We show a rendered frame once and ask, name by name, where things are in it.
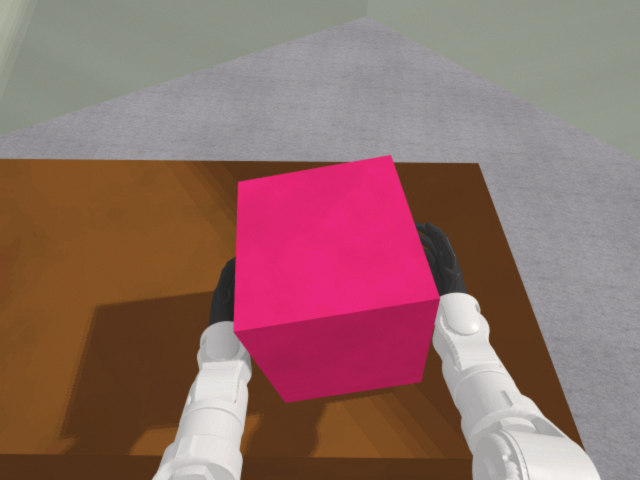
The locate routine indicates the robot right forearm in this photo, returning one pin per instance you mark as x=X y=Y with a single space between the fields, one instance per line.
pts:
x=481 y=387

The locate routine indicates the left robot hand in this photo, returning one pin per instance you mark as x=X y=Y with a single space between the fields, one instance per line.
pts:
x=222 y=305

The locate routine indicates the pedestal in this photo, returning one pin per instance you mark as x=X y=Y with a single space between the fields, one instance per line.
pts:
x=107 y=273

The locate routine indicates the carton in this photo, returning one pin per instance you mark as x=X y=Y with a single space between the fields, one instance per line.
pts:
x=333 y=291

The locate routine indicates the right robot upper arm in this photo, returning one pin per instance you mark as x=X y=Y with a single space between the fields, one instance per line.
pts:
x=513 y=455

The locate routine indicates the right robot hand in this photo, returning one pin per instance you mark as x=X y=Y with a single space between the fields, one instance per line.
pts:
x=443 y=262

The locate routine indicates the robot left forearm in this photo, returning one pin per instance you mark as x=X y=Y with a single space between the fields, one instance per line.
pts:
x=207 y=443

